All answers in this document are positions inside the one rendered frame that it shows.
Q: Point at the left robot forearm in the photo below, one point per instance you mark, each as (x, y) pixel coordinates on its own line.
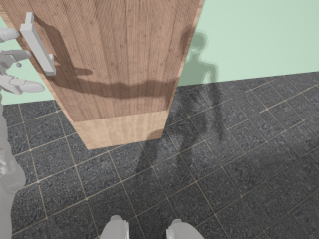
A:
(4, 144)

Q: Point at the handle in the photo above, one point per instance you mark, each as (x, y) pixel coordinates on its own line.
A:
(32, 38)

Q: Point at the left robot hand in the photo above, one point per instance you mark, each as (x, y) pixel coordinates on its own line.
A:
(11, 83)

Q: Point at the left robot upper arm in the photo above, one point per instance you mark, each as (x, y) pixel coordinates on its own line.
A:
(12, 178)

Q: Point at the right robot thigh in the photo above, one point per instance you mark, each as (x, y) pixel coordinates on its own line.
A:
(182, 230)

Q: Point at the cupboard door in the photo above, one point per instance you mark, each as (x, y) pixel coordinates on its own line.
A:
(113, 58)

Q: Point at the robot left shin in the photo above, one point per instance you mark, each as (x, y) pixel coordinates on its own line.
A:
(115, 217)

